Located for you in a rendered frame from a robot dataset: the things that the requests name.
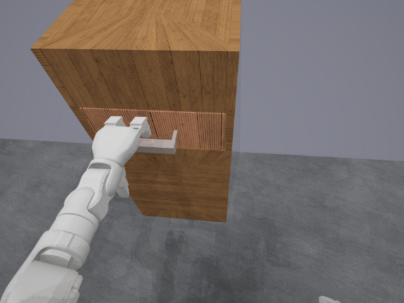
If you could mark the robot left upper arm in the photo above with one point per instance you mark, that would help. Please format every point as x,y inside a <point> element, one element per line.
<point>47,283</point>

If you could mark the robot left forearm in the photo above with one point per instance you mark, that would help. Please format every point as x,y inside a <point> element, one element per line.
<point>66,243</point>

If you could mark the robot left hand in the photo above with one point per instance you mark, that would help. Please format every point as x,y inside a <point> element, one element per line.
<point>118,143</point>

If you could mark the drawer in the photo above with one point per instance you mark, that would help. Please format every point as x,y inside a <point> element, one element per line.
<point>195,129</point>

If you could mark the cabinet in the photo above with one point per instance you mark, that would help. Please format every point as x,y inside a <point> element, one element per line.
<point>176,55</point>

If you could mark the handle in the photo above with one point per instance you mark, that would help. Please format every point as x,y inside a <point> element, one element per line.
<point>158,146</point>

